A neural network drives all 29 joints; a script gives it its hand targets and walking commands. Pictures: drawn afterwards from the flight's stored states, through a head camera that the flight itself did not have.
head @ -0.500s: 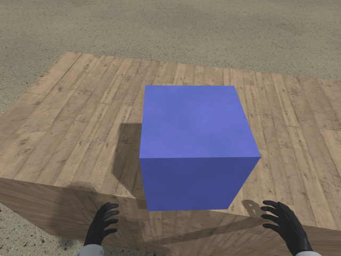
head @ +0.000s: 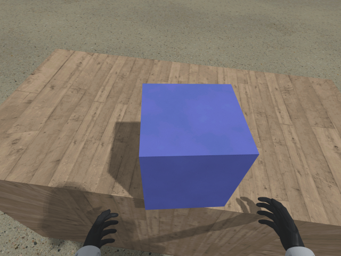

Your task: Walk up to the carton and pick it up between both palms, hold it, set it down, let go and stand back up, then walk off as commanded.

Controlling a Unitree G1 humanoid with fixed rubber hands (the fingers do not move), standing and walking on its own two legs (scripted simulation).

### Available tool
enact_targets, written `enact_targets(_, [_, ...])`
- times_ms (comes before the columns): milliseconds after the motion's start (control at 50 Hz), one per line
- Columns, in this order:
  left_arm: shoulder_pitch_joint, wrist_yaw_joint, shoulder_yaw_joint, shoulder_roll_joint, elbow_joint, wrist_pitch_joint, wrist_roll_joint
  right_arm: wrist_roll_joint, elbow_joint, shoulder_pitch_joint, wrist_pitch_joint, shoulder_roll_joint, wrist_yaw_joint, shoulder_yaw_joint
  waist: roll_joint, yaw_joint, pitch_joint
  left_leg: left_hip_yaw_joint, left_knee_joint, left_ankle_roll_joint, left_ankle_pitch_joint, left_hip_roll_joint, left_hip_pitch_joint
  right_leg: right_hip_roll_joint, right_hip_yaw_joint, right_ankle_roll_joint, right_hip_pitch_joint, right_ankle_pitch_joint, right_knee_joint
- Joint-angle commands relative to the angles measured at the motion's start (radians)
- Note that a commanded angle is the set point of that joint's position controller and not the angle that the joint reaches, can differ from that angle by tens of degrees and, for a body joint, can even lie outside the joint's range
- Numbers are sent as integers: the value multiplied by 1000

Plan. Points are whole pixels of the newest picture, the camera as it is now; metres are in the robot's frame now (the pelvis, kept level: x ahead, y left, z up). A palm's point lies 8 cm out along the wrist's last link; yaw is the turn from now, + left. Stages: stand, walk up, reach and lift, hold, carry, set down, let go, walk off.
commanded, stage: set down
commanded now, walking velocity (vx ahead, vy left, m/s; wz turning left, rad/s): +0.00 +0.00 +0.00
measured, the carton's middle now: (186, 149) +0.36 +0.00 +0.05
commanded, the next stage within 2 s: let go in 0.24 s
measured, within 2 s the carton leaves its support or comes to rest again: neither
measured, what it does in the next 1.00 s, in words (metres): shifts its weight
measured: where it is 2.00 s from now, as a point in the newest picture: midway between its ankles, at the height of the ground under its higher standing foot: outside the picture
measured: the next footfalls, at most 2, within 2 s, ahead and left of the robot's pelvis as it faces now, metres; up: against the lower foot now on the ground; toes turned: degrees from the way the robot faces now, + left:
none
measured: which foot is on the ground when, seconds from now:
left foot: down 0.00-1.00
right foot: down 0.00-1.00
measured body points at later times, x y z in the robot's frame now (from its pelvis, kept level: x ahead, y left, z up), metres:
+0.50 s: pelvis -0.02 -0.01 +0.00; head -0.02 +0.01 +0.45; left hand +0.15 +0.19 -0.09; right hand +0.20 -0.23 -0.01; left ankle +0.00 +0.14 -0.75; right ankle +0.02 -0.11 -0.75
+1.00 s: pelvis -0.05 +0.02 -0.02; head -0.02 +0.03 +0.43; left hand +0.11 +0.30 -0.10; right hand +0.19 -0.22 -0.01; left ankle -0.04 +0.12 -0.75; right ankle +0.02 -0.11 -0.74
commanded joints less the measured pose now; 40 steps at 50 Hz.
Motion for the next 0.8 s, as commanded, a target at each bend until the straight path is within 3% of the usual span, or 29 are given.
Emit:
enact_targets(0, [-114,-15,41,120,26,-5,25,-64,287,-58,147,-33,-36,-40,186,-35,116,49,-111,10,-119,-55,9,-35,30,-19,72,-179,-52])
enact_targets(20, [-97,-15,29,117,43,1,28,-59,285,-62,150,-52,-37,-40,210,-54,138,38,-117,6,-146,-47,9,-41,27,-23,55,-183,-53])
enact_targets(40, [-141,-24,39,122,37,3,33,-55,307,-65,151,-31,-39,-30,205,-46,135,46,-114,14,-193,-58,4,-36,36,-20,63,-241,-64])
enact_targets(60, [-147,-26,41,127,21,-6,21,-67,274,-78,152,-26,-42,-30,171,-46,152,37,-127,15,-195,-49,-16,-34,22,-15,78,-232,-51])
enact_targets(80, [-141,-24,26,122,31,-3,21,-65,310,-68,154,-35,-46,-40,205,-63,130,43,-127,19,-186,-47,-26,-34,20,-13,90,-203,-47])
enact_targets(120, [-162,-26,40,129,23,-7,22,-67,313,-77,158,-15,-55,-21,183,-39,140,46,-113,14,-143,-61,-3,-33,28,-19,92,-214,-52])
enact_targets(160, [-176,-23,30,118,36,-6,38,-74,331,-82,164,-36,-59,-37,250,-54,167,46,-138,18,-212,-45,-82,-21,23,-17,144,-223,-23])
enact_targets(180, [-169,-18,41,111,12,-18,46,-65,290,-93,156,-34,-57,-27,243,-36,155,47,-165,36,-214,-32,-123,-8,9,-10,198,-202,-6])
enact_targets(200, [-156,-23,29,97,52,-6,47,-73,302,-97,157,-49,-57,-38,253,-52,170,42,-162,28,-212,-32,-143,-5,0,-10,225,-169,20])
enact_targets(240, [-133,-28,40,88,51,-17,69,-69,322,-77,150,-59,-54,-21,263,-37,147,59,-174,39,-193,-32,-168,5,2,0,273,-148,21])
enact_targets(300, [-147,-27,42,78,67,-22,74,-68,320,-79,154,-63,-57,-23,254,-50,156,49,-175,41,-236,-28,-188,10,11,-5,288,-184,28])
enact_targets(320, [-168,-26,39,83,64,-35,81,-71,322,-92,155,-77,-54,-39,281,-50,157,56,-196,46,-259,-22,-239,27,-3,7,341,-166,53])
enact_targets(340, [-178,-29,38,86,93,-32,68,-84,324,-89,160,-67,-61,-35,234,-57,191,59,-177,48,-228,-31,-238,14,10,3,317,-180,27])
enact_targets(380, [-171,-35,53,89,100,-39,82,-84,324,-103,167,-78,-64,-43,256,-60,207,56,-203,53,-293,-15,-252,27,12,5,318,-202,37])
enact_targets(400, [-162,-35,54,89,86,-43,84,-90,349,-96,165,-82,-64,-38,268,-48,178,64,-202,53,-251,-23,-269,24,10,13,359,-174,56])
enact_targets(480, [-166,-28,43,85,119,-69,79,-91,364,-109,166,-77,-64,-34,250,-66,180,49,-185,65,-268,-19,-282,26,14,4,368,-188,59])
enact_targets(500, [-161,-32,45,68,160,-63,97,-86,371,-89,169,-79,-62,-17,271,-60,215,56,-192,69,-272,-20,-304,30,24,5,380,-187,58])
enact_targets(520, [-145,-36,65,84,130,-69,96,-96,370,-80,169,-79,-69,-21,245,-62,201,60,-203,75,-270,-13,-321,38,21,12,418,-180,65])
enact_targets(560, [-113,-43,80,83,107,-77,108,-103,388,-40,153,-72,-78,-5,264,-43,220,70,-202,77,-231,-20,-306,27,39,10,429,-166,46])
enact_targets(580, [-154,-36,54,86,120,-87,79,-110,377,-98,161,-79,-78,-30,235,-63,190,66,-191,74,-241,-19,-319,30,23,11,407,-182,58])
enact_targets(600, [-66,-42,103,95,114,-78,118,-120,368,4,131,-54,-81,-2,221,-31,217,81,-191,75,-222,-22,-291,33,42,17,414,-181,42])
enact_targets(620, [-143,-34,67,93,101,-87,75,-111,342,-84,141,-71,-75,-20,200,-52,184,55,-186,73,-248,-21,-281,34,26,7,383,-214,55])
enact_targets(660, [-68,-44,94,82,127,-88,110,-100,354,-2,132,-59,-74,11,225,-26,230,67,-188,79,-238,-19,-324,22,58,14,447,-206,40])
enact_targets(680, [-88,-43,74,74,142,-83,104,-107,366,-35,135,-74,-78,-7,238,-44,222,65,-199,73,-231,-19,-312,37,33,20,443,-176,58])
enact_targets(700, [13,-37,154,384,171,-151,16,-142,172,-136,132,-348,-85,-89,100,91,122,17,70,58,-189,-1,-233,-117,148,11,67,-218,7])
enact_targets(720, [26,-31,165,458,196,-171,7,-144,104,-154,141,-286,-83,-80,-4,75,177,46,248,50,-214,-51,-168,-171,255,-14,-180,-596,-148])
enact_targets(740, [-57,-40,145,445,210,-187,19,-144,96,-94,148,-286,-85,-94,-19,8,201,-2,372,62,-251,-56,-152,-236,350,-83,-289,-764,-207])
enact_targets(760, [-114,-35,146,435,191,-194,25,-132,133,-11,151,-312,-89,-103,-33,-12,162,1,500,61,-250,-64,-93,-242,347,-106,-368,-838,-221])
enact_targets(780, [-133,-34,138,397,202,-200,20,-123,149,34,152,-321,-82,-110,-33,-18,164,-31,595,74,-258,-54,-86,-265,382,-144,-432,-830,-206])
